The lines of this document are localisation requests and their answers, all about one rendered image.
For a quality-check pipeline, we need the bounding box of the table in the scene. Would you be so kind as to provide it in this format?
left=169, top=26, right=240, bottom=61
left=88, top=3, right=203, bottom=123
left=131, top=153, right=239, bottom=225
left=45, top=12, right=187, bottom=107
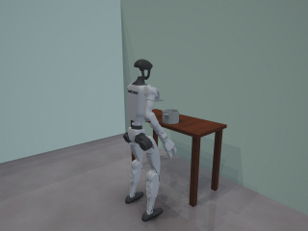
left=130, top=109, right=227, bottom=207

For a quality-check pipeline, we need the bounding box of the pot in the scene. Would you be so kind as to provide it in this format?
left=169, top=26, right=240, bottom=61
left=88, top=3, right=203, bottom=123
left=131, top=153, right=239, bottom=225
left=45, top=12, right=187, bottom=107
left=162, top=109, right=179, bottom=124

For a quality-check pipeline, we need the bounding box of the humanoid robot head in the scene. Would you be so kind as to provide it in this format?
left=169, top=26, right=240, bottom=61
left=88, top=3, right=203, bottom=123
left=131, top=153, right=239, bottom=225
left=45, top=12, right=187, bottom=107
left=132, top=59, right=153, bottom=86

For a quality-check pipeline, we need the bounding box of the robot right forearm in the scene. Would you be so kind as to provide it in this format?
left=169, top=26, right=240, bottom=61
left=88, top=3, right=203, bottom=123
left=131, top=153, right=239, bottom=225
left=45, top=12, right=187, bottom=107
left=148, top=113, right=168, bottom=142

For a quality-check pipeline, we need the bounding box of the left robot hand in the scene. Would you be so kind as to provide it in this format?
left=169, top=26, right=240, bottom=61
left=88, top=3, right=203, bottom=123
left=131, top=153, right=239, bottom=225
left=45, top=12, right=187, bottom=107
left=153, top=88, right=161, bottom=99

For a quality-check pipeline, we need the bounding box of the robot left shin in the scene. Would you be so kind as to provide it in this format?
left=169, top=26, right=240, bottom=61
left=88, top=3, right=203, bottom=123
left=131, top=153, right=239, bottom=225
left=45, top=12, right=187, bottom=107
left=129, top=160, right=142, bottom=197

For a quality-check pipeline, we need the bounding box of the right robot hand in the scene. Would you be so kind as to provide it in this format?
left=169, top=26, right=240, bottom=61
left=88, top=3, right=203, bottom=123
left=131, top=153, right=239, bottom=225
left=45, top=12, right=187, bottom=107
left=163, top=140, right=177, bottom=160

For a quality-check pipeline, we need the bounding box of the right robot upper arm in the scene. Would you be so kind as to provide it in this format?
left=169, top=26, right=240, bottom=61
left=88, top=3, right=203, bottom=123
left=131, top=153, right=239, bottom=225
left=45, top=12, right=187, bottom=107
left=143, top=86, right=157, bottom=122

